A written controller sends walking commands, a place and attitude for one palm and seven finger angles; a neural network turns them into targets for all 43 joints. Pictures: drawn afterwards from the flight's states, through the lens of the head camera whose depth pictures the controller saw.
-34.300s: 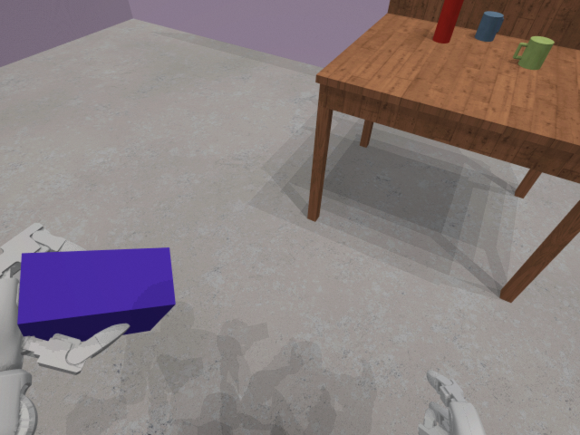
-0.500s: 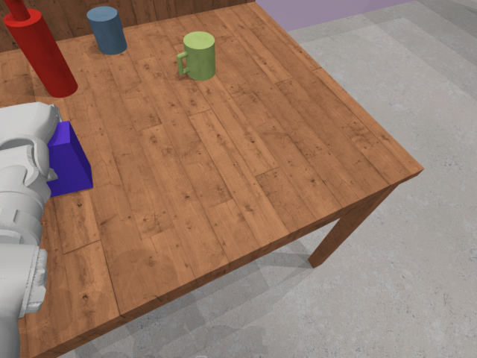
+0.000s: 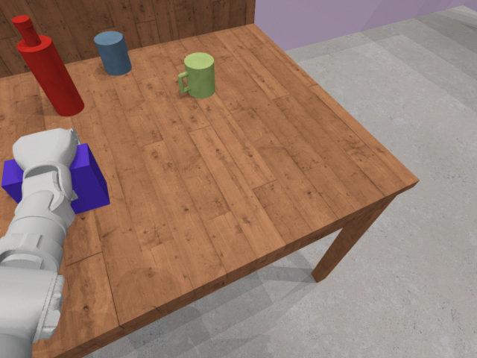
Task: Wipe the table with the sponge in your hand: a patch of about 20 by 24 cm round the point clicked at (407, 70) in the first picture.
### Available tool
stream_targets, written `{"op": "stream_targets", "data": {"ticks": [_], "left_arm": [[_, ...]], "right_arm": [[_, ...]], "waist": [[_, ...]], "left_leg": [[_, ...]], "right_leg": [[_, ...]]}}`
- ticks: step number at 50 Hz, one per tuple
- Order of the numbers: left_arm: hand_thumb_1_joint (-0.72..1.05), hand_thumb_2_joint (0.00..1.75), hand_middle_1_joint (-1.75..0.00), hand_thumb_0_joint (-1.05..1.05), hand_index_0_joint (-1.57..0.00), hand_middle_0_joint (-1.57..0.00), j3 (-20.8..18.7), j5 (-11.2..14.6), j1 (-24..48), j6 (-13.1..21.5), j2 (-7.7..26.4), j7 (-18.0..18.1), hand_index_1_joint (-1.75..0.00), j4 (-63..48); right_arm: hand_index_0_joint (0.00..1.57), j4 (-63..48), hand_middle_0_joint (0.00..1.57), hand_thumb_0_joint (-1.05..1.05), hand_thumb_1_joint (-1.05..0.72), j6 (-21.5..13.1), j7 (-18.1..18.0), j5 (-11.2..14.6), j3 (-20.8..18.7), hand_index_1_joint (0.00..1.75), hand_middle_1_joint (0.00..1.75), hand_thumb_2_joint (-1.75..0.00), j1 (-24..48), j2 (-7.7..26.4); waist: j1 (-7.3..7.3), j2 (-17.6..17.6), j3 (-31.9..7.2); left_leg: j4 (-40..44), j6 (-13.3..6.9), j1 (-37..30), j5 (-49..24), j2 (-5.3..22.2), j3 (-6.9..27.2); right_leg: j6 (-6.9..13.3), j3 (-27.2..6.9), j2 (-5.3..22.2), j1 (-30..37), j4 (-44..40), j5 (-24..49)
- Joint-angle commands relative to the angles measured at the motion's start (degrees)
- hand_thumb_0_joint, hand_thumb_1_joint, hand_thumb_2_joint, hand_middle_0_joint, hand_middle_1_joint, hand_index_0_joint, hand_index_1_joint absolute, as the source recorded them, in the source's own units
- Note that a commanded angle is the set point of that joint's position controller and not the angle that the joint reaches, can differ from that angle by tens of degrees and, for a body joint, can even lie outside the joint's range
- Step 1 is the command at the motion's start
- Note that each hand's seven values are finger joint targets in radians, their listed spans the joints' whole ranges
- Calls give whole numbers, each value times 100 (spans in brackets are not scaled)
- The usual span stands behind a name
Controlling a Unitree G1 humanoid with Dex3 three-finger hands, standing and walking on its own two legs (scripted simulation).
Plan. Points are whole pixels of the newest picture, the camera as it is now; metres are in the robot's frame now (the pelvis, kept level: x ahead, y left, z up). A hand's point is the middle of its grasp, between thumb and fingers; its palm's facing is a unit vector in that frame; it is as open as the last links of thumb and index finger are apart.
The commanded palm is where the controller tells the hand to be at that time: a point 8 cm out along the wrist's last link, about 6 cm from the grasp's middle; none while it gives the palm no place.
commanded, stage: wipe back along the middle lane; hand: left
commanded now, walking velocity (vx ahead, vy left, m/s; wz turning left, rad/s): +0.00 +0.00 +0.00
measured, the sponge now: (66, 191) +0.41 +0.34 +0.00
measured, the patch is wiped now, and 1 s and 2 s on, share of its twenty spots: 0.70 0.90 0.95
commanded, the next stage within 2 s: slide across to the third lane in 1.30 s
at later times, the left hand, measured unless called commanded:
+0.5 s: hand (66, 192) +0.37 +0.31 +0.05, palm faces -0.03 -0.01 -1.00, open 9.7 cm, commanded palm +0.33 +0.28 +0.07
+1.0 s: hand (77, 212) +0.34 +0.28 +0.05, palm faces -0.02 +0.00 -1.00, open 9.7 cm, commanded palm +0.29 +0.25 +0.07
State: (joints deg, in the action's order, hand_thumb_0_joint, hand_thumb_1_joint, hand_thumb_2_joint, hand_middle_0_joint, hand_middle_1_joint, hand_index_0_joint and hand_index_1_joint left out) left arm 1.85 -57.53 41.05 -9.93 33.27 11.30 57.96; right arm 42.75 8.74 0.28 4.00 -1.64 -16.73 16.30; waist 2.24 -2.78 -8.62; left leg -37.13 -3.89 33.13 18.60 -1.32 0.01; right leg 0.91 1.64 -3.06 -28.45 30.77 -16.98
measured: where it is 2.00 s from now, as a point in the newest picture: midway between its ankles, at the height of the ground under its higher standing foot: outside the picture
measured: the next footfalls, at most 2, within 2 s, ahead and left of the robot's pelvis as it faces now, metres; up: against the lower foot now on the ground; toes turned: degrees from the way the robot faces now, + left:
none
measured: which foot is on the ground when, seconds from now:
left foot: down 0.00-1.00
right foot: down 0.00-1.00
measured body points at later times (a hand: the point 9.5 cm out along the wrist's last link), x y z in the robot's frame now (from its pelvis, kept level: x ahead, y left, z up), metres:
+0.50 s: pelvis +0.00 +0.01 +0.00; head +0.02 +0.00 +0.45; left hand +0.37 +0.30 +0.10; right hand +0.13 -0.24 -0.12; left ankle -0.02 +0.07 -0.72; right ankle -0.03 -0.12 -0.72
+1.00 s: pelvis +0.00 -0.01 +0.00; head +0.01 -0.03 +0.45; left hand +0.33 +0.27 +0.10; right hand +0.17 -0.25 -0.11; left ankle -0.02 +0.07 -0.72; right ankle -0.03 -0.12 -0.72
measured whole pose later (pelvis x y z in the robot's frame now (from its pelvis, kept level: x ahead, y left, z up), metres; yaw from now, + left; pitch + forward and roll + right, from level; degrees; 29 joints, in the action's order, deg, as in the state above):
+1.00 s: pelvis +0.00 -0.01 +0.00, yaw +2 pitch +8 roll -2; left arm 9.6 -55.9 21.1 -23.6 22.2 12.2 32.2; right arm 38.1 9.8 -0.1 5.5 0.3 -9.0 15.4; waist -2.4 -4.3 -8.3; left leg -34.6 -3.2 24.3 18.0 -2.4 0.7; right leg 1.6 2.2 -2.1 -20.6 30.9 -18.2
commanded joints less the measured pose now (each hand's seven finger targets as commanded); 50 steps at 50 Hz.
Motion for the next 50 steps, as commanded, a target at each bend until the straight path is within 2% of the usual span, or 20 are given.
{"op": "stream_targets", "data": {"ticks": [1,3,5,7,12,15,18,20,23,29,30,32,36,37,39,40,41,45,48,50], "left_arm": [[10,130,-160,0,-120,-120,304,-112,1034,-46,427,-150,-160,-236],[10,130,-160,0,-120,-120,372,-119,964,-97,312,-141,-160,-205],[10,130,-160,0,-120,-120,130,-113,781,-116,503,-132,-160,-281],[10,130,-160,0,-120,-120,391,-45,573,-139,100,-125,-160,-574],[10,130,-160,0,-120,-120,487,83,47,-335,-222,-93,-160,-903],[10,130,-160,0,-120,-120,304,116,-121,-487,-82,-55,-160,-1082],[10,130,-160,0,-120,-120,565,141,-168,-662,-387,-57,-160,-1206],[10,130,-160,0,-120,-120,341,183,-305,-716,-195,-66,-160,-1379],[10,130,-160,0,-120,-120,587,212,-670,-809,-499,-99,-160,-1522],[10,130,-160,0,-120,-120,713,195,-719,-970,-644,-133,-160,-1791],[10,130,-160,0,-120,-120,553,207,-843,-992,-507,-129,-160,-1845],[10,130,-160,0,-120,-120,842,211,-705,-1042,-783,-150,-160,-1967],[10,130,-160,0,-120,-120,713,257,-1288,-1061,-754,-151,-160,-2121],[10,130,-160,0,-120,-120,875,281,-1246,-1070,-935,-165,-160,-2250],[10,130,-160,0,-120,-120,956,283,-1351,-1117,-1017,-176,-160,-2342],[10,130,-160,0,-120,-120,740,289,-1375,-1146,-830,-164,-160,-2376],[10,130,-160,0,-120,-120,1002,302,-1313,-1171,-1061,-185,-160,-2514],[10,130,-160,0,-120,-120,799,293,-1476,-1288,-867,-184,-160,-2582],[10,130,-160,0,-120,-120,1060,346,-1645,-1319,-1162,-213,-160,-2742],[10,130,-160,0,-120,-120,655,356,-2038,-1327,-762,-207,-160,-2790]], "right_arm": [[20,-525,20,0,-90,-98,-73,15,-241,30,30,-90,-110,899],[20,-544,20,0,-90,-101,-67,24,-243,30,30,-90,-65,881],[20,-578,20,0,-90,-87,-65,17,-242,30,30,-90,-26,899],[20,-671,20,0,-90,-82,-49,6,-260,30,30,-90,56,830],[20,-803,20,0,-90,-31,-17,38,-251,30,30,-90,275,798],[20,-844,20,0,-90,-16,-28,71,-232,30,30,-90,428,807],[20,-882,20,0,-90,4,-40,86,-203,30,30,-90,542,763],[20,-935,20,0,-90,-1,-53,90,-191,30,30,-90,651,773],[20,-1014,20,0,-90,0,-58,107,-160,30,30,-90,741,727],[20,-1069,20,0,-90,-13,-75,124,-121,30,30,-90,912,703],[20,-1099,20,0,-90,-20,-68,141,-117,30,30,-90,956,713],[20,-1127,20,0,-90,-14,-82,134,-97,30,30,-90,1014,681],[20,-1180,20,0,-90,-46,-75,133,-100,30,30,-90,1089,685],[20,-1209,20,0,-90,-56,-72,126,-90,30,30,-90,1134,673],[20,-1216,20,0,-90,-64,-72,147,-72,30,30,-90,1199,659],[20,-1202,20,0,-90,-58,-68,142,-78,30,30,-90,1230,688],[20,-1244,20,0,-90,-60,-69,148,-69,30,30,-90,1268,664],[20,-1241,20,0,-90,-75,-89,158,-56,30,30,-90,1372,685],[20,-1279,20,0,-90,-104,-84,166,-41,30,30,-90,1402,638],[20,-1298,20,0,-90,-119,-90,155,-28,30,30,-90,1466,686]], "waist": [[133,204,-1114],[134,232,-1034],[-10,168,-1254],[-19,106,-1474],[-78,235,-1221],[-167,311,-1135],[-125,357,-900],[-235,327,-1027],[-223,472,-963],[-221,388,-726],[-294,321,-731],[-239,321,-717],[-343,469,-919],[-314,491,-963],[-290,464,-778],[-340,484,-763],[-286,444,-682],[-355,561,-622],[-312,590,-673],[-444,668,-736]], "left_leg": [[310,151,-1339,-2123,167,343],[313,149,-1320,-1978,172,343],[320,173,-1385,-2180,179,347],[256,207,-1605,-2450,194,346],[280,248,-1632,-2531,230,420],[395,268,-1608,-2389,224,483],[447,257,-1608,-2190,214,453],[477,274,-1649,-2308,208,462],[490,275,-1646,-2258,171,443],[557,277,-1700,-2034,172,469],[601,316,-1696,-2092,180,526],[594,303,-1745,-1953,167,521],[541,292,-1783,-2168,143,483],[519,260,-1763,-2150,125,416],[534,254,-1709,-2081,113,417],[564,264,-1687,-2070,130,454],[564,240,-1689,-1964,110,428],[599,213,-1626,-1834,94,427],[551,170,-1665,-1859,56,350],[566,168,-1572,-1890,40,356]], "right_leg": [[264,-21,-4,224,-183,1690],[266,-17,0,130,-210,1542],[305,-25,8,300,-162,1693],[287,-9,-3,330,-125,1818],[285,38,-11,273,-151,1724],[311,45,1,363,-183,1584],[304,92,5,330,-231,1474],[330,69,14,502,-214,1568],[305,85,12,588,-240,1578],[328,108,9,516,-284,1369],[344,119,9,566,-258,1322],[341,122,1,504,-267,1226],[341,87,7,765,-218,1523],[328,73,20,820,-223,1655],[326,58,29,790,-243,1664],[345,42,23,814,-237,1638],[326,70,26,786,-250,1568],[339,4,32,873,-275,1602],[313,13,48,979,-263,1799],[327,-94,56,1184,-260,1987]]}}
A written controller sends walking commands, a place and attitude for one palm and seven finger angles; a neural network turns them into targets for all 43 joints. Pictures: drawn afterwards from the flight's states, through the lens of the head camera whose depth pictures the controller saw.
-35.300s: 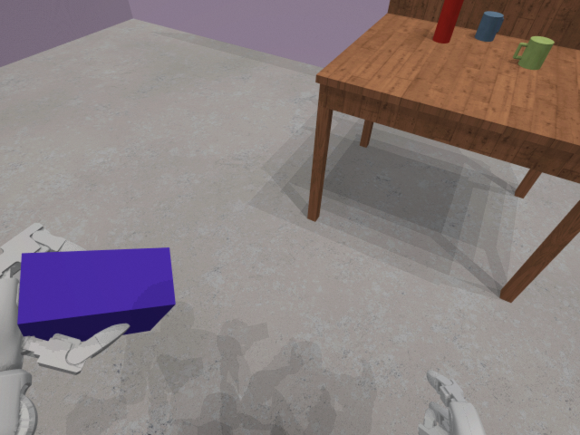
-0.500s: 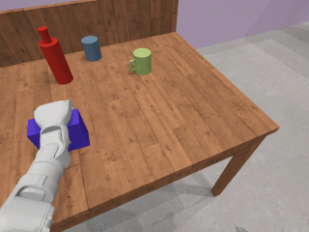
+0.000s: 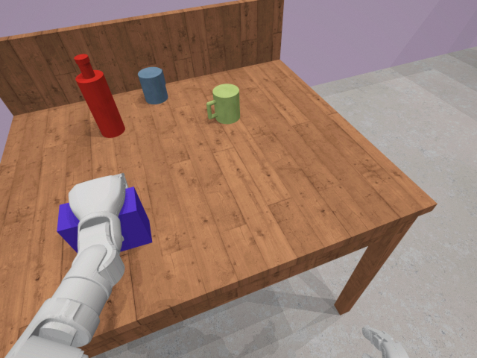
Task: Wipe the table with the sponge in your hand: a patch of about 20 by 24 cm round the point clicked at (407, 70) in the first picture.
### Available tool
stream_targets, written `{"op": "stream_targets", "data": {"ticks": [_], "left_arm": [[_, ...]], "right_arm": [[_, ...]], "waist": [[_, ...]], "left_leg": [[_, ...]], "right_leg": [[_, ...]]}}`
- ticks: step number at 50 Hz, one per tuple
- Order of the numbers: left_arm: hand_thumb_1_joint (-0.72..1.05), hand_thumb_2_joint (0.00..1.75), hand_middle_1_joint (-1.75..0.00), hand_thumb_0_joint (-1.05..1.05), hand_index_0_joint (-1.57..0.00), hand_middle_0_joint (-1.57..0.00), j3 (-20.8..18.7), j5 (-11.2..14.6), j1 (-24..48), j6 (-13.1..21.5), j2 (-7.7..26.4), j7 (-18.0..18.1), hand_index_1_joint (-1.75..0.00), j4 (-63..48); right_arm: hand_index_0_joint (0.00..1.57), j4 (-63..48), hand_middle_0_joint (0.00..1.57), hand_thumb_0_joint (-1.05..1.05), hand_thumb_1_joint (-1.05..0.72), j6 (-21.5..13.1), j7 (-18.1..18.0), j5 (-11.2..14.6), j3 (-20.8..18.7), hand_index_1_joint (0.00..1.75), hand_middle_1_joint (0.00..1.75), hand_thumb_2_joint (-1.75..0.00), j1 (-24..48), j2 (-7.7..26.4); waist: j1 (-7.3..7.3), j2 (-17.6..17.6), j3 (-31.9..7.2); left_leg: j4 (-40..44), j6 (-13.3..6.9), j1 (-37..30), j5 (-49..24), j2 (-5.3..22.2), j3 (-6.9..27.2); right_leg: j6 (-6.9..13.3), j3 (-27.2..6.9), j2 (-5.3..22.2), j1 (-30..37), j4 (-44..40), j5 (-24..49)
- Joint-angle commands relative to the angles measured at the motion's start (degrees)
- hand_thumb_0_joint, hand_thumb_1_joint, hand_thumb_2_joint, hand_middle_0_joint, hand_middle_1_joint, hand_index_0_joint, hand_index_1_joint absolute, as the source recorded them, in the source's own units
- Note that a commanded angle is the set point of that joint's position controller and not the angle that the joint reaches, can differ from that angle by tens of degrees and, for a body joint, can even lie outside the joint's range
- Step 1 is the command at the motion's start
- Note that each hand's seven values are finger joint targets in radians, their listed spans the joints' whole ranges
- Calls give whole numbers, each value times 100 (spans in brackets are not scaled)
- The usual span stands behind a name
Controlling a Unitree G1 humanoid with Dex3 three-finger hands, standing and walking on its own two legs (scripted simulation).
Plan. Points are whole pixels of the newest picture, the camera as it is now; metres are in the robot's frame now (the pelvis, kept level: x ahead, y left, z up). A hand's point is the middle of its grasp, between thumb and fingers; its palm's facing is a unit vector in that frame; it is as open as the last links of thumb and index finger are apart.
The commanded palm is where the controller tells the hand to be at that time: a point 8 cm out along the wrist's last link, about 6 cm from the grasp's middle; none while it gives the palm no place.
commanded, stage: wipe back along the middle lane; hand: left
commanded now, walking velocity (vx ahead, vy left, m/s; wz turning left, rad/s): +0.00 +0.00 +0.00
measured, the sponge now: (112, 230) +0.34 +0.29 -0.01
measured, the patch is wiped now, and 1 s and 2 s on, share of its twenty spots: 0.90 0.95 0.95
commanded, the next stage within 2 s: slide across to the third lane in 0.30 s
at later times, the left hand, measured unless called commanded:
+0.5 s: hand (115, 235) +0.30 +0.25 +0.05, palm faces +0.00 -0.03 -1.00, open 9.7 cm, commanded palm +0.26 +0.23 +0.07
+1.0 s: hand (129, 232) +0.31 +0.23 +0.05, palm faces -0.03 -0.02 -1.00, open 9.6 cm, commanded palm +0.29 +0.18 +0.08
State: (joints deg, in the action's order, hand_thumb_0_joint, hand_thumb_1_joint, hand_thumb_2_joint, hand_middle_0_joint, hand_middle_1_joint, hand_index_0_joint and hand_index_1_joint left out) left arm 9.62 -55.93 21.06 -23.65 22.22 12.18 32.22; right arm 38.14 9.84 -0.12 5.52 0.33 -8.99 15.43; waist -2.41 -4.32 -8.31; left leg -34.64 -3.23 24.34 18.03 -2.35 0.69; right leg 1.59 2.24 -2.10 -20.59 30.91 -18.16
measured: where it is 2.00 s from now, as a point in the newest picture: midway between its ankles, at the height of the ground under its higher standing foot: outside the picture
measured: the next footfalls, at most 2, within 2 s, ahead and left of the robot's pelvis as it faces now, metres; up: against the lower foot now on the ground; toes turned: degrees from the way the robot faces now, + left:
none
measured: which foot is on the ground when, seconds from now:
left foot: down 0.00-1.00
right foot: down 0.00-1.00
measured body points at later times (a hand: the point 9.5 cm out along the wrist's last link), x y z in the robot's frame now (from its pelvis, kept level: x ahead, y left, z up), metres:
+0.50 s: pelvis -0.01 -0.01 +0.00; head -0.01 -0.04 +0.45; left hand +0.30 +0.25 +0.10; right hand +0.20 -0.25 -0.10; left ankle -0.01 +0.08 -0.73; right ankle -0.03 -0.11 -0.73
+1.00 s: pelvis -0.02 -0.01 +0.00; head -0.03 -0.04 +0.45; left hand +0.31 +0.22 +0.10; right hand +0.17 -0.23 -0.11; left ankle -0.01 +0.08 -0.73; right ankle -0.03 -0.11 -0.73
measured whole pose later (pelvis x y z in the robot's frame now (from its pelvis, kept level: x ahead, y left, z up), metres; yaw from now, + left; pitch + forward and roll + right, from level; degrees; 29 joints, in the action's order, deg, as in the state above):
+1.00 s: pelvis -0.02 -0.01 +0.00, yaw +1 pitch +4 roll -1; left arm 16.9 -55.3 20.1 -26.5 17.3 11.7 29.4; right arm 40.4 7.3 -0.8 5.6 0.2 -6.8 14.5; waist -4.4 -5.2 -7.0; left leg -33.3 -2.5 21.6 15.8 -2.5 1.2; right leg 2.4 2.8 -2.0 -18.5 31.3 -17.1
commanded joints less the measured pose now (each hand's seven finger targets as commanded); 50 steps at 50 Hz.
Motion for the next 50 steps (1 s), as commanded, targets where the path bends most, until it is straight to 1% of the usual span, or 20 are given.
{"op": "stream_targets", "data": {"ticks": [1,4,5,9,10,14,19,20,21,23,25,28,30,31,34,35,38,40,43,50], "left_arm": [[10,130,-160,0,-120,-120,179,232,-19,52,22,-319,-160,-375],[10,130,-160,0,-120,-120,202,234,-355,39,-48,-334,-160,-552],[10,130,-160,0,-120,-120,10,246,-446,4,129,-324,-160,-651],[10,130,-160,0,-120,-120,225,276,-770,-47,-137,-301,-160,-967],[10,130,-160,0,-120,-120,-56,294,-988,-73,110,-279,-160,-1051],[10,130,-160,0,-120,-120,195,337,-1150,-179,-180,-254,-160,-1311],[10,130,-160,0,-120,-120,-5,324,-888,-379,121,-247,-160,-1298],[10,130,-160,0,-120,-120,-278,281,-886,-401,453,-239,-160,-1222],[10,130,-160,0,-120,-120,82,302,-707,-406,67,-270,-160,-1412],[10,130,-160,0,-120,-120,153,290,-492,-407,27,-294,-160,-1539],[10,130,-160,0,-120,-120,-47,245,-411,-390,290,-299,-160,-1560],[10,130,-160,0,-120,-120,247,282,-198,-337,-29,-348,-160,-1610],[10,130,-160,0,-120,-120,76,252,37,-286,191,-341,-160,-1681],[10,130,-160,0,-120,-120,340,262,225,-247,-86,-342,-160,-1776],[10,130,-160,0,-120,-120,495,252,285,-182,-283,-329,-160,-1550],[10,130,-160,0,-120,-120,329,252,424,-148,-110,-312,-160,-1518],[10,130,-160,0,-120,-120,627,270,666,-97,-452,-267,-160,-1319],[10,130,-160,0,-120,-120,601,219,950,-62,-404,-223,-160,-1212],[10,130,-160,0,-120,-120,930,221,1188,1,-792,-175,-160,-1002],[10,130,-160,0,-120,-120,970,304,1194,-14,-959,-49,-160,-781]], "right_arm": [[20,-872,20,0,-90,-236,-47,10,-216,30,30,-90,697,730],[20,-904,20,0,-90,-270,-16,26,-210,30,30,-90,764,713],[20,-922,20,0,-90,-268,-13,16,-214,30,30,-90,850,736],[20,-966,20,0,-90,-307,12,26,-206,30,30,-90,898,694],[20,-983,20,0,-90,-310,16,10,-216,30,30,-90,952,720],[20,-1016,20,0,-90,-322,20,38,-196,30,30,-90,1062,669],[20,-956,20,0,-90,-294,-73,46,-168,30,30,-90,1134,694],[20,-910,20,0,-90,-279,-93,38,-170,30,30,-90,1153,742],[20,-984,20,0,-90,-279,-104,37,-161,30,30,-90,1186,681],[20,-1001,20,0,-90,-299,-120,34,-170,30,30,-90,1223,669],[20,-960,20,0,-90,-297,-133,16,-171,30,30,-90,1245,699],[20,-992,20,0,-90,-322,-144,20,-161,30,30,-90,1248,634],[20,-951,20,0,-90,-323,-159,11,-175,30,30,-90,1273,656],[20,-976,20,0,-90,-346,-153,15,-177,30,30,-90,1267,615],[20,-922,20,0,-90,-390,-141,17,-177,30,30,-90,1242,600],[20,-899,20,0,-90,-396,-153,12,-184,30,30,-90,1240,622],[20,-868,20,0,-90,-440,-172,22,-193,30,30,-90,1203,600],[20,-803,20,0,-90,-451,-181,21,-194,30,30,-90,1239,613],[20,-727,20,0,-90,-503,-157,27,-219,30,30,-90,1148,578],[20,-673,20,0,-90,-500,-57,15,-245,30,30,-90,1189,565]], "waist": [[95,839,-816],[74,835,-694],[3,784,-650],[34,879,-678],[-55,877,-680],[-11,956,-487],[-3,1021,-339],[-47,1010,-281],[4,891,-403],[26,816,-484],[-19,698,-581],[61,716,-533],[39,612,-524],[95,581,-607],[100,624,-505],[89,680,-489],[148,889,-473],[144,768,-462],[223,814,-563],[137,938,-692]], "left_leg": [[288,80,-730,-1843,119,224],[276,87,-743,-1945,123,231],[315,88,-709,-1903,129,250],[280,79,-773,-1981,105,194],[307,85,-724,-1985,115,213],[351,85,-728,-1854,100,165],[423,62,-681,-1539,58,104],[455,72,-641,-1462,59,135],[462,58,-714,-1476,46,84],[448,45,-821,-1517,47,103],[459,48,-887,-1555,47,149],[482,30,-906,-1438,52,146],[540,37,-960,-1364,77,205],[515,19,-1049,-1396,72,189],[548,32,-1049,-1305,97,219],[577,37,-1025,-1240,111,252],[598,29,-980,-1045,110,240],[625,55,-1019,-963,131,279],[546,55,-1078,-996,134,284],[494,97,-1010,-1121,143,312]], "right_leg": [[231,-118,-27,469,-249,2219],[230,-130,-21,453,-235,2364],[246,-169,-23,476,-270,2322],[222,-189,-16,576,-243,2564],[242,-229,-19,655,-244,2603],[205,-209,-5,633,-272,2550],[190,-296,1,661,-366,2346],[213,-380,-11,649,-392,2246],[190,-302,13,701,-383,2236],[198,-311,15,692,-387,2256],[235,-393,-3,716,-411,2252],[209,-299,0,661,-441,2043],[240,-352,-17,593,-488,1836],[232,-287,-18,594,-457,1842],[236,-230,-29,442,-485,1665],[253,-275,-50,422,-500,1579],[216,-208,-37,334,-523,1334],[242,-233,-60,183,-523,1145],[239,-162,-57,90,-459,1175],[248,-146,-55,110,-374,1366]]}}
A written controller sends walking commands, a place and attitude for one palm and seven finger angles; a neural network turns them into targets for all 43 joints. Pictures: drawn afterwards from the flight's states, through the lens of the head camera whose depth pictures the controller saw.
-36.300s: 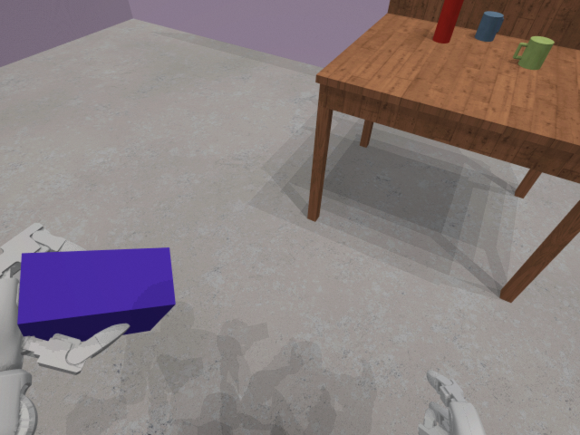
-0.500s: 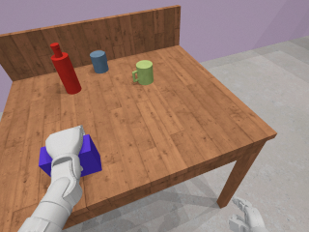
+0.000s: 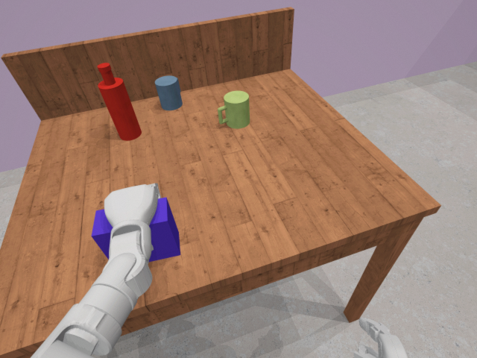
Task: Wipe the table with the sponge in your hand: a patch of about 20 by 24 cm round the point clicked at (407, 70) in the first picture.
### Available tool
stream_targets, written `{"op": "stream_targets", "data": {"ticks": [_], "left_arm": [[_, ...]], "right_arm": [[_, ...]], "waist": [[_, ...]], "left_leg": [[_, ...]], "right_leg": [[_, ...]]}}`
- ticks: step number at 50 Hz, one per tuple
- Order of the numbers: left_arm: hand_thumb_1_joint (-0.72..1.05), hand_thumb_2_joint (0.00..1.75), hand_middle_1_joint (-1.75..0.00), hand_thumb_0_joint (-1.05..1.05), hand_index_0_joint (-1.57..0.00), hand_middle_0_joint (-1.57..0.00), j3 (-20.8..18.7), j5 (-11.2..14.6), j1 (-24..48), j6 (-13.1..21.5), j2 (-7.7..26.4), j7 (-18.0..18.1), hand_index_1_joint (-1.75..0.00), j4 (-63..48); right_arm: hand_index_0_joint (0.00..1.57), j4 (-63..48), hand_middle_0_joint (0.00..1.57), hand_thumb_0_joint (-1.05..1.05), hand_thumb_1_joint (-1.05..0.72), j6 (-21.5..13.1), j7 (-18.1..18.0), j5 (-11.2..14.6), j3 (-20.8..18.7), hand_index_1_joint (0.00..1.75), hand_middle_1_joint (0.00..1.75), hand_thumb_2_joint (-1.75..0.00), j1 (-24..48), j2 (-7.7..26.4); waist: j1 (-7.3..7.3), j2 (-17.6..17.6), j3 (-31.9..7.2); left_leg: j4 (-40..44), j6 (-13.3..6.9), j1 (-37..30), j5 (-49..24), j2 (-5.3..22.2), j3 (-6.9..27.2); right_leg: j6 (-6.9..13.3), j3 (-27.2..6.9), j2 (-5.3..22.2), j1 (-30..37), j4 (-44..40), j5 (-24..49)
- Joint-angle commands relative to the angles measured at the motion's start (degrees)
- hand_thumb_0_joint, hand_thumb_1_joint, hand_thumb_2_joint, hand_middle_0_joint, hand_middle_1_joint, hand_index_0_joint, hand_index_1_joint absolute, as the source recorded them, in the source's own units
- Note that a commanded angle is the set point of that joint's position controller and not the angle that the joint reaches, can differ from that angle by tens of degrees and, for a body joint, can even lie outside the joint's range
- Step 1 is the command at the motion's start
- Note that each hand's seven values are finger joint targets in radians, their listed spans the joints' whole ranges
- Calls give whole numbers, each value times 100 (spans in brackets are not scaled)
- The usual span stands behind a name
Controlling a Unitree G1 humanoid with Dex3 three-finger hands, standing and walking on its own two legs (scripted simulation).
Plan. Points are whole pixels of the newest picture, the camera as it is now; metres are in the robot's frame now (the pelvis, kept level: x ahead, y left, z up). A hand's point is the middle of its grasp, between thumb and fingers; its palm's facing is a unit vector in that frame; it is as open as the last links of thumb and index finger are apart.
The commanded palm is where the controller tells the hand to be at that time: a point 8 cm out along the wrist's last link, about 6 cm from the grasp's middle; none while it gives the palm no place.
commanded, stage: slide across to the third lane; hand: left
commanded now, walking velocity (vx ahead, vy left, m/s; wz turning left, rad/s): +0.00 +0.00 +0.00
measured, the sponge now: (143, 239) +0.33 +0.25 -0.01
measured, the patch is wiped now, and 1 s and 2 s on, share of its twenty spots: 0.95 0.95 1.00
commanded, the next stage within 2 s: wipe forward along the third lane in 0.16 s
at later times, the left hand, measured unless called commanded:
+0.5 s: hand (163, 214) +0.36 +0.20 +0.04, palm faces -0.06 -0.03 -1.00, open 9.6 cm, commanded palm +0.34 +0.19 +0.07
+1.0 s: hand (162, 196) +0.41 +0.22 +0.05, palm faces -0.09 +0.00 -1.00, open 9.6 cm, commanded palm +0.40 +0.22 +0.07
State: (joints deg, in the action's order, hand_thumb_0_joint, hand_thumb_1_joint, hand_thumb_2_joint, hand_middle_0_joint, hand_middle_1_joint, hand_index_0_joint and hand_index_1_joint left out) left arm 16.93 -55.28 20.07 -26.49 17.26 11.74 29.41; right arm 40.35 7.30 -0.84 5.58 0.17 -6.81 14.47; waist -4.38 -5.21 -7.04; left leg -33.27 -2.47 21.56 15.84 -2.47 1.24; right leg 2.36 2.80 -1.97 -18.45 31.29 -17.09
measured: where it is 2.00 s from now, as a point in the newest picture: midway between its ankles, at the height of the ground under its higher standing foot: outside the picture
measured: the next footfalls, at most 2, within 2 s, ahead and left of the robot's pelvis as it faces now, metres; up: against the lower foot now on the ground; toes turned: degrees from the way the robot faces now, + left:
none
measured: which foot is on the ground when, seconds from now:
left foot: down 0.00-1.00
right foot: down 0.00-1.00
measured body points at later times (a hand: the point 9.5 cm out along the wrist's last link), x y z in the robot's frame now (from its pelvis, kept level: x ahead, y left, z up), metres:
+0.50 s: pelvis -0.02 -0.02 +0.00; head -0.02 -0.04 +0.45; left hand +0.36 +0.20 +0.10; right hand +0.16 -0.25 -0.11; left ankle +0.01 +0.09 -0.73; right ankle -0.01 -0.10 -0.73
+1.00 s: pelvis -0.03 -0.03 -0.01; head +0.00 -0.05 +0.43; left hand +0.41 +0.21 +0.10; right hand +0.03 -0.31 -0.15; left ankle +0.01 +0.09 -0.73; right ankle -0.01 -0.10 -0.73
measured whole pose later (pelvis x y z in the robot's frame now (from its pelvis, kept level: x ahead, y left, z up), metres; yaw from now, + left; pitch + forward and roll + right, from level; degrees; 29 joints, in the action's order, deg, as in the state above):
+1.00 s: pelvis -0.03 -0.03 -0.01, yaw -3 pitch +11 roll -1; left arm 5.6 -56.2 43.8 -17.9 24.5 14.0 61.7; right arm 43.0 6.9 -2.3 4.8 -0.2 -14.3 16.0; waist 3.6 -3.5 -8.1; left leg -39.4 -0.7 35.0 15.7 1.1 0.8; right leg 5.1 2.4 -5.6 -32.6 36.9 -15.4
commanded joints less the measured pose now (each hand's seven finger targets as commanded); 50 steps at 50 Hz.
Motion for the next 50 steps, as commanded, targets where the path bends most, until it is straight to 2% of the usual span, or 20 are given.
{"op": "stream_targets", "data": {"ticks": [1,8,9,10,11,13,14,15,17,19,20,23,25,28,30,33,38,44,46,50], "left_arm": [[10,130,-160,0,-120,-120,504,242,1447,257,-720,14,-160,-541],[10,130,-160,0,-120,-120,424,201,2039,15,-775,259,-160,89],[10,130,-160,0,-120,-120,287,203,1903,-40,-662,288,-160,185],[10,130,-160,0,-120,-120,-100,195,1883,-99,-256,336,-160,268],[10,130,-160,0,-120,-120,119,212,2004,-142,-498,341,-160,219],[10,130,-160,0,-120,-120,98,206,2159,-206,-487,366,-160,387],[10,130,-160,0,-120,-120,13,190,2164,-263,-360,358,-160,591],[10,130,-160,0,-120,-120,-386,166,2208,-298,82,366,-160,721],[10,130,-160,0,-120,-120,-93,136,2664,-306,-142,341,-160,788],[10,130,-160,0,-120,-120,-178,54,2640,-284,8,294,-160,996],[10,130,-160,0,-120,-120,-554,2,2488,-281,408,284,-160,1154],[10,130,-160,0,-120,-120,-237,-78,2634,-147,133,205,-160,1304],[10,130,-160,0,-120,-120,-659,-142,2537,-55,609,174,-160,1555],[10,130,-160,0,-120,-120,-514,-176,2829,152,554,179,-160,1661],[10,130,-160,0,-120,-120,-740,-205,2906,261,784,189,-160,1850],[10,130,-160,0,-120,-120,-626,-209,2983,394,708,252,-160,2134],[10,130,-160,0,-120,-120,-975,-241,3522,554,1402,358,-160,2509],[10,130,-160,0,-120,-120,-1082,-273,3751,654,1676,386,-160,2854],[10,130,-160,0,-120,-120,-1264,-306,3739,709,1973,381,-160,2935],[10,130,-160,0,-120,-120,-1240,-302,4237,775,2101,350,-160,3118]], "right_arm": [[20,-906,20,0,-90,-242,33,10,-221,30,30,-90,979,635],[20,-804,20,0,-90,-169,109,20,-230,30,30,-90,1007,592],[20,-814,20,0,-90,-150,110,12,-226,30,30,-90,1017,596],[20,-795,20,0,-90,-110,91,-2,-217,30,30,-90,1076,636],[20,-829,20,0,-90,-91,78,7,-206,30,30,-90,1079,587],[20,-802,20,0,-90,-72,57,7,-196,30,30,-90,1056,585],[20,-782,20,0,-90,-44,33,10,-176,30,30,-90,1064,596],[20,-730,20,0,-90,-4,-5,-4,-159,30,30,-90,1046,658],[20,-753,20,0,-90,14,-66,14,-135,30,30,-90,1022,611],[20,-723,20,0,-90,12,-89,0,-140,30,30,-90,912,634],[20,-696,20,0,-90,39,-114,-34,-136,30,30,-90,893,671],[20,-734,20,0,-90,51,-143,-33,-146,30,30,-90,723,651],[20,-698,20,0,-90,64,-165,-62,-144,30,30,-90,641,718],[20,-703,20,0,-90,38,-202,-62,-162,30,30,-90,484,718],[20,-669,20,0,-90,12,-209,-74,-176,30,30,-90,405,746],[20,-636,20,0,-90,-38,-206,-74,-207,30,30,-90,206,750],[20,-511,20,0,-90,-112,-245,-73,-222,30,30,-90,-59,833],[20,-436,20,0,-90,-199,-199,-83,-254,30,30,-90,-343,859],[20,-419,20,0,-90,-208,-194,-87,-267,30,30,-90,-448,887],[20,-366,20,0,-90,-278,-181,-69,-265,30,30,-90,-580,921]], "waist": [[393,972,-836],[350,984,-736],[284,1034,-803],[196,928,-803],[258,1012,-897],[302,1029,-836],[333,1111,-668],[261,1139,-672],[449,1112,-578],[427,981,-666],[319,954,-728],[482,1020,-789],[403,1104,-749],[571,1099,-715],[542,1067,-669],[633,1084,-684],[760,1119,-712],[818,873,-985],[808,925,-1209],[979,983,-1002]], "left_leg": [[332,10,-774,-902,148,232],[388,54,-623,-607,160,227],[380,43,-587,-640,142,195],[433,68,-526,-593,152,184],[407,48,-549,-624,118,128],[389,39,-505,-603,114,90],[400,34,-405,-501,112,74],[447,42,-321,-439,120,96],[403,19,-284,-357,85,36],[360,14,-240,-366,63,16],[372,20,-171,-381,61,38],[260,-2,-82,-389,31,-33],[255,7,116,-323,34,8],[153,-11,283,-201,21,-69],[150,4,396,-70,50,-36],[41,-10,559,46,53,-107],[-97,-17,961,311,79,-136],[-272,-17,1213,308,122,-158],[-324,-32,1327,236,119,-164],[-364,-38,1549,389,155,-130]], "right_leg": [[158,-152,-55,-132,-377,1237],[178,-64,-83,-314,-325,851],[175,-91,-78,-212,-347,899],[193,-150,-80,-162,-382,855],[157,-136,-50,-59,-379,912],[150,-169,-49,-82,-416,953],[131,-195,-35,-123,-470,879],[147,-266,-42,-83,-499,838],[99,-269,-6,-169,-521,785],[107,-326,6,-138,-503,842],[131,-398,-6,-69,-522,872],[91,-396,17,-90,-478,991],[108,-507,7,-89,-491,978],[45,-532,45,-178,-464,910],[61,-569,30,-325,-480,681],[10,-579,59,-426,-464,532],[-47,-753,98,-535,-502,28],[-57,-941,149,-477,-464,116],[-80,-976,138,-306,-410,293],[-95,-1002,126,-542,-460,-5]]}}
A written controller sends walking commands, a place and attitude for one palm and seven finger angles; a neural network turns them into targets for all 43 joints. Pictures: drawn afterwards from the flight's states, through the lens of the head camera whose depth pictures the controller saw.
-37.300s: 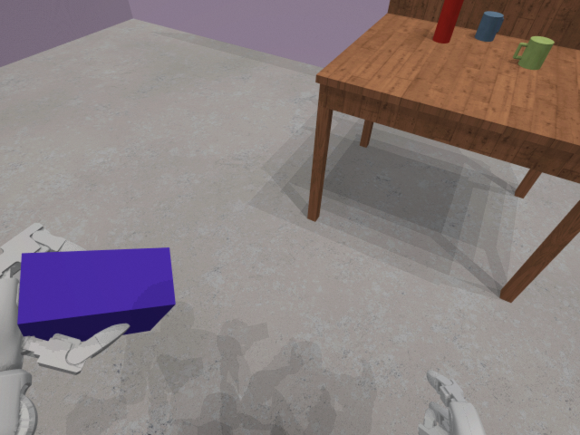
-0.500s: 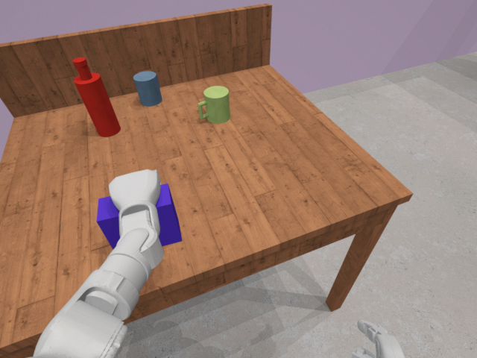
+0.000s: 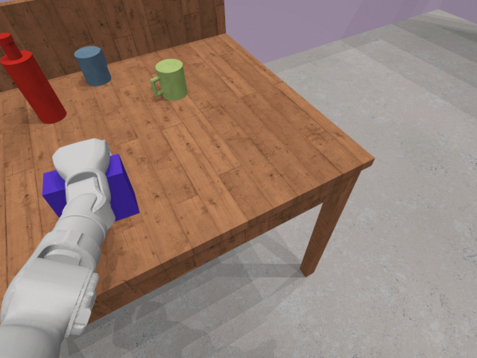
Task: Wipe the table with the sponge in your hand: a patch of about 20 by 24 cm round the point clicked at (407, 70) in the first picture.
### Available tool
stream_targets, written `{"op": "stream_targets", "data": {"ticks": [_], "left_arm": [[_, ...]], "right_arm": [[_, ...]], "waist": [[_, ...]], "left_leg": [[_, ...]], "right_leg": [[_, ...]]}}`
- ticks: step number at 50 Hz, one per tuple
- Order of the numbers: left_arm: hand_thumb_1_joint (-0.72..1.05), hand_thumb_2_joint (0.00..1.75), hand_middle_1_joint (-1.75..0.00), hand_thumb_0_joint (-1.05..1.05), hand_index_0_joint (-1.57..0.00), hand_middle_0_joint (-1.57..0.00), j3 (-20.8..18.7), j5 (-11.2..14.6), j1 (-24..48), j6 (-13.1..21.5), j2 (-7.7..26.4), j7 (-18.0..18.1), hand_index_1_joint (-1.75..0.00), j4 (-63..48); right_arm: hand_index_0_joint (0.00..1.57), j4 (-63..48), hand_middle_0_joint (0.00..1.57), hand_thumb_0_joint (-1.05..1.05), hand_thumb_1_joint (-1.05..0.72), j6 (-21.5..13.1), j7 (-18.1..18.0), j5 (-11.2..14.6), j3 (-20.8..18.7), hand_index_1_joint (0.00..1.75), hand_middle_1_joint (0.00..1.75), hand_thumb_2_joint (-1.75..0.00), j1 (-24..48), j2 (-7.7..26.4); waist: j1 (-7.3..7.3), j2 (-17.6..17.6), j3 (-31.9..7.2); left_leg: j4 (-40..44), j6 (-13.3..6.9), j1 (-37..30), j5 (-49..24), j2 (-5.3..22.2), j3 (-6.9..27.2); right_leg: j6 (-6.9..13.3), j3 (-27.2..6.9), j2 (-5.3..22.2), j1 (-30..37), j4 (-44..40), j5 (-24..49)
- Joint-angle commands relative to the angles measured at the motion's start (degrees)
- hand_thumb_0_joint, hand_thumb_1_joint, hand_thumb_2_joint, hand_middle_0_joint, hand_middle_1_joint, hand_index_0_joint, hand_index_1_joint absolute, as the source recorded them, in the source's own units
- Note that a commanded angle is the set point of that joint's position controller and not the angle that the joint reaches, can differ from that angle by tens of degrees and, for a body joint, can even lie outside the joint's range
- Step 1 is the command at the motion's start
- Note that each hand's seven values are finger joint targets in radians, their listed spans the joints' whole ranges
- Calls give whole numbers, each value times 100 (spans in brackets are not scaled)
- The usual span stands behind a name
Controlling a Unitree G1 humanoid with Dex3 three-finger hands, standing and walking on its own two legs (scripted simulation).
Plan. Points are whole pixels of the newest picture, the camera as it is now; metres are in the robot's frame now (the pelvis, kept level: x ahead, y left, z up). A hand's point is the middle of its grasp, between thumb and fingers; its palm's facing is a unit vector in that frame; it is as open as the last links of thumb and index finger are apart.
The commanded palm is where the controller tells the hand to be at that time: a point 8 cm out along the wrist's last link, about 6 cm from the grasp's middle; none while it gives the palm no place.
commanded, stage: wipe forward along the third lane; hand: left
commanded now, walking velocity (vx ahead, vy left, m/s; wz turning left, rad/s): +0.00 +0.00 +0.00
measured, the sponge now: (98, 201) +0.42 +0.28 +0.01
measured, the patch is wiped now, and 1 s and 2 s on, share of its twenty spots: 0.95 1.00 1.00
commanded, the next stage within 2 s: wipe back along the third lane in 0.88 s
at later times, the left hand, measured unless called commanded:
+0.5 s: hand (92, 156) +0.49 +0.30 +0.06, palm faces -0.11 +0.00 -0.99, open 9.6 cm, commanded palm +0.48 +0.29 +0.08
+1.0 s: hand (85, 143) +0.53 +0.32 +0.06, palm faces -0.09 -0.01 -1.00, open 9.6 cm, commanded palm +0.51 +0.30 +0.08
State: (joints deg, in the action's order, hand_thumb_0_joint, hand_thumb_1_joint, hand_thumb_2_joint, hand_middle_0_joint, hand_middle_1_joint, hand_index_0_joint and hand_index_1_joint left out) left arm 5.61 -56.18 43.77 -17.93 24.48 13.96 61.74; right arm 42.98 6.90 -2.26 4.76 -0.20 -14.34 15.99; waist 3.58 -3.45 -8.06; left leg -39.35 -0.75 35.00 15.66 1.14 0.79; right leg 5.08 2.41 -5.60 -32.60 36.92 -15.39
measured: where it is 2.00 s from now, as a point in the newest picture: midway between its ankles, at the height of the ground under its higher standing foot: outside the picture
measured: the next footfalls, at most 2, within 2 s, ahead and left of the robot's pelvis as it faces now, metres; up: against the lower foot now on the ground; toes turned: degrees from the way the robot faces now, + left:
none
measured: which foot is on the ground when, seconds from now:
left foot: down 0.00-1.00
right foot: down 0.00-1.00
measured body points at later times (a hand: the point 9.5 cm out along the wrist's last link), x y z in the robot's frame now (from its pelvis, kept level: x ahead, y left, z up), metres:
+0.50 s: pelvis +0.01 +0.03 -0.01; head +0.09 +0.03 +0.44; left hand +0.49 +0.29 +0.11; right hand +0.05 -0.24 -0.14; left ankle +0.04 +0.13 -0.72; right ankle +0.03 -0.06 -0.72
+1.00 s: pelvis +0.02 +0.06 -0.01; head +0.11 +0.08 +0.43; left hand +0.53 +0.32 +0.11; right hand +0.04 -0.21 -0.13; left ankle +0.04 +0.13 -0.72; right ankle +0.03 -0.06 -0.72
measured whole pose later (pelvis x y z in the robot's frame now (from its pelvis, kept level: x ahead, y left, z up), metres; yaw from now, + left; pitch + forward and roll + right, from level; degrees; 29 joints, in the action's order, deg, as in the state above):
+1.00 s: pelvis +0.02 +0.06 -0.01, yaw -2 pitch +20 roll -4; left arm 3.6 -61.3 65.4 -19.9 30.4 13.9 78.1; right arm 42.4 4.6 0.6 2.5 0.5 -17.7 14.4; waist 8.9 -2.5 -9.7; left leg -46.0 -3.9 47.4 18.9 -0.4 -0.2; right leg 0.9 1.2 -4.3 -43.3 39.9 -17.0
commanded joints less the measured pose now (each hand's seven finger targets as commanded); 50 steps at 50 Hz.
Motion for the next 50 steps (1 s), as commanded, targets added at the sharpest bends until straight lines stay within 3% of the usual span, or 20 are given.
{"op": "stream_targets", "data": {"ticks": [1,3,8,12,14,17,18,21,24,27,28,30,32,38,39,41,44,46,48,50], "left_arm": [[10,130,-160,0,-120,-120,-188,-244,1857,-63,1568,135,-160,0],[10,130,-160,0,-120,-120,-81,-311,2048,-58,1525,115,-160,119],[10,130,-160,0,-120,-120,-110,-357,2171,16,1539,103,-160,264],[10,130,-160,0,-120,-120,-175,-290,2337,-6,1634,100,-160,440],[10,130,-160,0,-120,-120,-140,-316,2494,-19,1667,99,-160,447],[10,130,-160,0,-120,-120,112,-402,2622,-59,1313,83,-160,558],[10,130,-160,0,-120,-120,-27,-464,2612,-80,1495,89,-160,624],[10,130,-160,0,-120,-120,-64,-487,2852,-96,1548,85,-160,600],[10,130,-160,0,-120,-120,10,-466,2853,-146,1418,84,-160,742],[10,130,-160,0,-120,-120,-115,-534,2805,-163,1557,95,-160,852],[10,130,-160,0,-120,-120,27,-536,2887,-168,1379,92,-160,829],[10,130,-160,0,-120,-120,-145,-537,2890,-146,1514,93,-160,790],[10,130,-160,0,-120,-120,-36,-535,2763,-190,1349,101,-160,900],[10,130,-160,0,-120,-120,-68,-579,3100,-270,1417,177,-160,1077],[10,130,-160,0,-120,-120,-14,-587,3292,-279,1407,184,-160,1055],[10,130,-160,0,-120,-120,-168,-631,3376,-283,1634,206,-160,1147],[10,130,-160,0,-120,-120,-56,-671,3629,-363,1597,200,-160,1280],[10,130,-160,0,-120,-120,-168,-714,3684,-361,1769,163,-160,1348],[10,130,-160,0,-120,-120,-156,-748,3924,-380,1862,127,-160,1382],[10,130,-160,0,-120,-120,-82,-717,3835,-350,1676,62,-160,1311]], "right_arm": [[20,-598,20,0,-90,-250,-39,8,-227,30,30,-90,88,801],[20,-573,20,0,-90,-282,-31,8,-220,30,30,-90,14,806],[20,-537,20,0,-90,-351,23,-20,-251,30,30,-90,-213,793],[20,-509,20,0,-90,-377,48,-30,-244,30,30,-90,-351,827],[20,-489,20,0,-90,-394,53,-26,-239,30,30,-90,-390,838],[20,-452,20,0,-90,-401,89,-46,-252,30,30,-90,-476,815],[20,-416,20,0,-90,-396,93,-62,-265,30,30,-90,-525,842],[20,-392,20,0,-90,-377,106,-92,-275,30,30,-90,-595,844],[20,-408,20,0,-90,-363,123,-103,-260,30,30,-90,-615,832],[20,-412,20,0,-90,-329,130,-124,-269,30,30,-90,-672,848],[20,-421,20,0,-90,-331,145,-135,-266,30,30,-90,-685,838],[20,-405,20,0,-90,-318,160,-156,-300,30,30,-90,-714,857],[20,-439,20,0,-90,-290,179,-159,-288,30,30,-90,-749,836],[20,-391,20,0,-90,-270,197,-184,-295,30,30,-90,-778,885],[20,-384,20,0,-90,-276,192,-185,-291,30,30,-90,-796,892],[20,-362,20,0,-90,-281,191,-200,-297,30,30,-90,-847,914],[20,-355,20,0,-90,-285,192,-207,-287,30,30,-90,-884,922],[20,-339,20,0,-90,-294,205,-225,-294,30,30,-90,-961,942],[20,-315,20,0,-90,-292,200,-235,-288,30,30,-90,-1014,957],[20,-355,20,0,-90,-297,226,-243,-307,30,30,-90,-1041,939]], "waist": [[186,796,-890],[265,676,-847],[262,464,-1235],[313,715,-1326],[360,650,-1362],[436,473,-1317],[428,543,-1343],[450,350,-1496],[475,382,-1455],[433,388,-1579],[466,382,-1584],[403,267,-1729],[401,325,-1685],[503,380,-1419],[555,346,-1429],[520,240,-1526],[630,256,-1465],[575,106,-1670],[675,125,-1700],[610,-62,-1844]], "left_leg": [[204,-211,264,432,-197,-97],[180,-219,293,460,-195,-81],[88,-238,223,297,-167,-88],[63,-250,334,241,-158,-95],[39,-255,358,202,-154,-109],[76,-269,134,72,-136,-65],[35,-272,128,10,-112,-63],[9,-278,6,-198,-108,-52],[8,-271,-2,-216,-91,-37],[-17,-263,-96,-428,-74,24],[-17,-259,-131,-439,-72,27],[-36,-243,-270,-701,-46,69],[-46,-244,-293,-728,-49,77],[-12,-226,-324,-615,4,196],[-10,-236,-304,-551,-3,184],[-36,-224,-325,-650,0,225],[-41,-229,-276,-469,16,223],[-82,-210,-415,-636,28,295],[-126,-226,-358,-573,41,279],[-117,-195,-496,-730,54,332]], "right_leg": [[-375,-1007,495,867,-1021,-249],[-365,-924,466,680,-976,-264],[-358,-826,418,646,-809,105],[-401,-709,381,686,-740,323],[-405,-725,380,662,-721,424],[-389,-498,303,321,-621,489],[-382,-510,290,307,-615,552],[-367,-414,262,230,-511,746],[-364,-355,247,129,-495,738],[-339,-281,212,52,-390,842],[-342,-253,203,-8,-385,845],[-301,-226,201,13,-316,1045],[-306,-182,169,-74,-316,984],[-285,-101,140,-480,-325,603],[-292,-121,139,-503,-334,550],[-271,-104,135,-535,-256,549],[-286,-94,131,-661,-289,386],[-256,-73,112,-714,-199,403],[-270,-82,108,-744,-208,384],[-238,-43,94,-756,-141,435]]}}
